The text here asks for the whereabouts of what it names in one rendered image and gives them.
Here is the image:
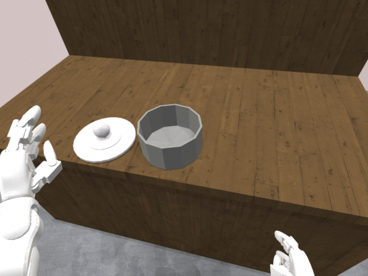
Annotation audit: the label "robot left forearm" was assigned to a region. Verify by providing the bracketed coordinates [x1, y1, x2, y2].
[0, 197, 44, 276]

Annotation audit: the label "table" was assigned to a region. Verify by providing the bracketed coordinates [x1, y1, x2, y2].
[0, 0, 368, 276]

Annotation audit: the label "robot right hand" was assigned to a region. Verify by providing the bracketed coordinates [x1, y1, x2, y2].
[270, 231, 315, 276]

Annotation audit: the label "robot left hand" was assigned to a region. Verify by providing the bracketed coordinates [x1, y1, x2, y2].
[0, 105, 63, 202]

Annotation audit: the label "knob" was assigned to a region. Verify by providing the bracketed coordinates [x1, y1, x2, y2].
[93, 121, 110, 138]

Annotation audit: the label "pot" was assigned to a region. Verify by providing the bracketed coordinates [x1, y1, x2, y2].
[137, 104, 202, 170]

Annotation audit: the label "lid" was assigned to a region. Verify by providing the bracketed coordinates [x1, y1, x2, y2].
[73, 117, 136, 163]

